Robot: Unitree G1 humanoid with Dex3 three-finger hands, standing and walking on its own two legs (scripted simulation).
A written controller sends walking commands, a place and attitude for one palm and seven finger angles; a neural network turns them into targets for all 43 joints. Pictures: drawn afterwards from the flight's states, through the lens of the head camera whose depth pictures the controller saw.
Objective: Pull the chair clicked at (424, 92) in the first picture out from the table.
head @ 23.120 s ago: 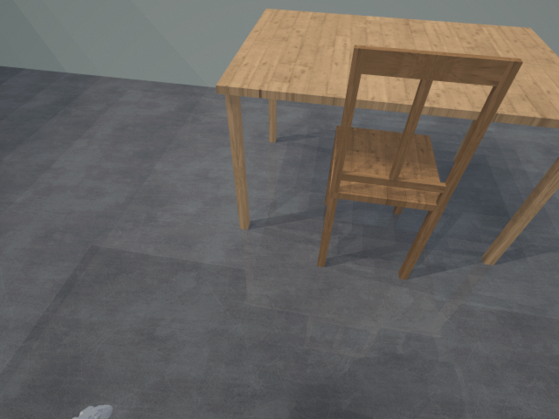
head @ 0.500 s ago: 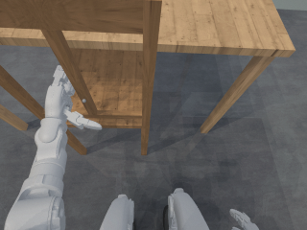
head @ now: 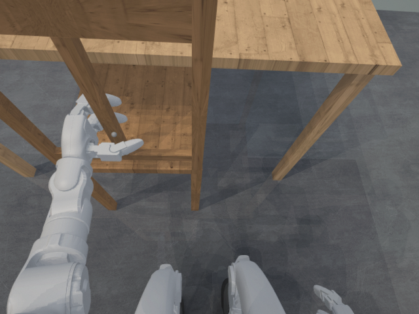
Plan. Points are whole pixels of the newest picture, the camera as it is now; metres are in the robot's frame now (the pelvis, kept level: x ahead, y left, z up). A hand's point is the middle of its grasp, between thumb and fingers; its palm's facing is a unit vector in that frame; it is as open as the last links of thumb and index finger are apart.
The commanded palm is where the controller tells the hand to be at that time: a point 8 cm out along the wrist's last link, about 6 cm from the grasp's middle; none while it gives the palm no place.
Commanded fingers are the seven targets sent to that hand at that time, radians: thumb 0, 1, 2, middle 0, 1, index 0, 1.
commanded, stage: hook a spindle and tug to test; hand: left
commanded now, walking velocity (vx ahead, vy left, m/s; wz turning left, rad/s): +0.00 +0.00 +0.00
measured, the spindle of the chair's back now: (103, 110) +0.48 +0.19 +0.05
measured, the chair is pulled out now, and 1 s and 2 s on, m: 0.00 0.03 0.16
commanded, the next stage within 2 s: step backward, pulling the chair out in 0.86 s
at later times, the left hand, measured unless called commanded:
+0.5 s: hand (115, 137) +0.43 +0.17 +0.02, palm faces +0.00 -1.00 -0.03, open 5.7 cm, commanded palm +0.40 +0.22 +0.03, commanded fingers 0.00 0.90 0.90 -0.50 -1.45 -0.50 -1.45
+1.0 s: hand (113, 148) +0.41 +0.17 +0.02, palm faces +0.00 -1.00 -0.05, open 5.8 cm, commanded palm +0.39 +0.22 +0.03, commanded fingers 0.00 0.90 0.90 -0.50 -1.45 -0.50 -1.45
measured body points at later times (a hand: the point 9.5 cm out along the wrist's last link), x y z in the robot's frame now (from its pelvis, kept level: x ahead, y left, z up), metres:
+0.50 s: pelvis +0.02 +0.00 +0.01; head +0.15 +0.01 +0.44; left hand +0.43 +0.22 +0.03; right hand +0.11 -0.26 -0.11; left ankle +0.01 +0.09 -0.62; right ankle +0.05 -0.12 -0.62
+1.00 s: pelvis +0.02 +0.00 +0.01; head +0.15 +0.02 +0.44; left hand +0.40 +0.23 +0.03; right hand +0.14 -0.25 -0.11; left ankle +0.01 +0.09 -0.62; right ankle +0.05 -0.12 -0.62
